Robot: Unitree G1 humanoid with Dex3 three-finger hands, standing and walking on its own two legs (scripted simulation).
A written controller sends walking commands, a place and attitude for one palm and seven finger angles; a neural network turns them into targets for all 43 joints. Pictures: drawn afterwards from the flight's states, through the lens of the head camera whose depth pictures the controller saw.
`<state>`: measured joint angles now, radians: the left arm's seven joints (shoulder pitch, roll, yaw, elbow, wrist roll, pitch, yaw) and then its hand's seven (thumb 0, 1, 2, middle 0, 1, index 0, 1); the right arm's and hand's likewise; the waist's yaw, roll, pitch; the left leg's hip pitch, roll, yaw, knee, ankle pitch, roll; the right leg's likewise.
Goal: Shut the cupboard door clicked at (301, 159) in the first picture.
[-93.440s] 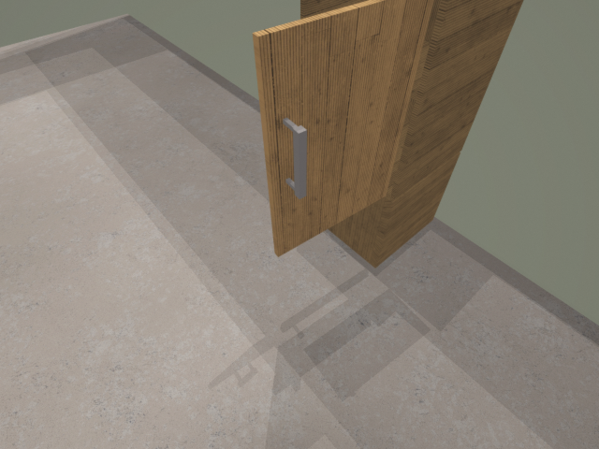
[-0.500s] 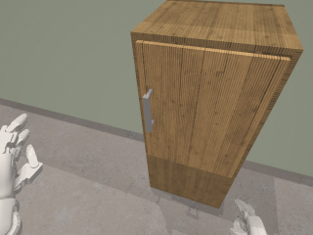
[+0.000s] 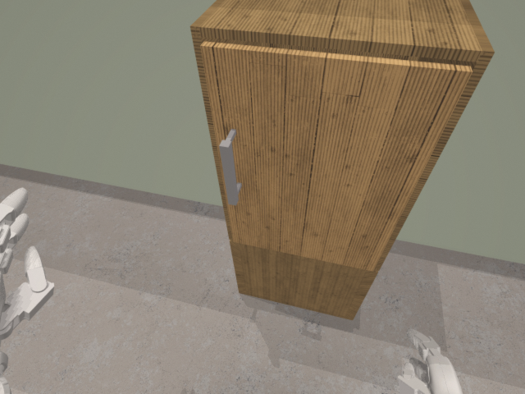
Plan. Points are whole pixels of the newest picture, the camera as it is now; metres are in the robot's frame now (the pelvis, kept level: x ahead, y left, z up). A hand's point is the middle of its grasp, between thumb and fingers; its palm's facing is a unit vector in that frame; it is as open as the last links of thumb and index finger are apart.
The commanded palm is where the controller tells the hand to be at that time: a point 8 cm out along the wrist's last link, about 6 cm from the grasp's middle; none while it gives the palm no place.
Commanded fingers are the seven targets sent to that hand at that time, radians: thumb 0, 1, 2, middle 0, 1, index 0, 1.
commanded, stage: step back with the hand held close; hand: left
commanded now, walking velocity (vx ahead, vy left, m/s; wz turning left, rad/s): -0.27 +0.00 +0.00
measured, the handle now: (232, 169) +0.55 +0.11 +0.00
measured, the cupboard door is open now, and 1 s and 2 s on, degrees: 0 0 0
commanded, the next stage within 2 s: stop stepping back and stand still in 1.06 s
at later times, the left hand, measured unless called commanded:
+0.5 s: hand out of the picture +0.12 +0.26 +0.16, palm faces +0.49 -0.75 -0.43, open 7.5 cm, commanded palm +0.06 +0.29 +0.18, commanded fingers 0.00 0.90 0.90 -0.20 -0.30 -0.20 -0.30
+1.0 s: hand out of the picture -0.01 +0.27 +0.16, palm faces +0.63 -0.65 -0.43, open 7.4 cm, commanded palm -0.07 +0.30 +0.18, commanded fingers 0.00 0.90 0.90 -0.20 -0.30 -0.20 -0.30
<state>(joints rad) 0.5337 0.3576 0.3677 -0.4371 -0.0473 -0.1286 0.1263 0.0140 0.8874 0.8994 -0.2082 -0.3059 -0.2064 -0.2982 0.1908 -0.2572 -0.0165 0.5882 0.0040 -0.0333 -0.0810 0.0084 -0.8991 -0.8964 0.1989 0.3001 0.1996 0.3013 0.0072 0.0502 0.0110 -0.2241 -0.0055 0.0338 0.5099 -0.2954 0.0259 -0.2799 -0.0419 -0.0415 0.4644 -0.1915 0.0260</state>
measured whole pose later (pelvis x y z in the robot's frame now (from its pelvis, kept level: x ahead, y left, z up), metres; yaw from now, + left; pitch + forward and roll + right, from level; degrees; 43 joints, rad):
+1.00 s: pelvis -0.16 -0.02 -0.03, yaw +10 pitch -3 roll +2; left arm 0.48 0.37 0.45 -0.52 0.00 -0.23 0.17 0.01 0.88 0.90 -0.21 -0.31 -0.21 -0.30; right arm 0.20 -0.24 -0.04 0.66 -0.01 -0.06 -0.04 0.01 -0.90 -0.90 0.20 0.30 0.20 0.30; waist 0.02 -0.05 0.05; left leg -0.57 -0.02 0.05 1.05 -0.52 -0.01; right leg -0.52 -0.02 0.08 0.66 -0.10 0.02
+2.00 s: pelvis -0.29 -0.02 -0.01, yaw +0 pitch -2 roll -1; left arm 0.52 0.37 0.38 -0.43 -0.02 -0.19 0.17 0.01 0.88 0.90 -0.21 -0.31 -0.21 -0.30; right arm 0.28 -0.21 0.01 0.68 -0.01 -0.11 -0.08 0.01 -0.90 -0.90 0.20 0.30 0.20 0.30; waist 0.00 0.01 -0.07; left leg -0.31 0.04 0.01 0.57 -0.24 0.01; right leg -0.20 0.04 -0.08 0.54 -0.32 -0.05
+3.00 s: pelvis -0.30 +0.01 +0.01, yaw -1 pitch -2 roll +0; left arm 0.23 0.24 0.01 1.12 0.02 0.00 0.01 0.00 0.91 0.90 -0.20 -0.30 -0.20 -0.30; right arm 0.24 -0.23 -0.01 1.12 -0.01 0.00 -0.01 0.00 -0.90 -0.90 0.20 0.30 0.20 0.30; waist -0.01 0.01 0.01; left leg -0.21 -0.01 0.06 0.36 -0.12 0.04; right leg -0.14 -0.01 -0.04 0.39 -0.22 0.00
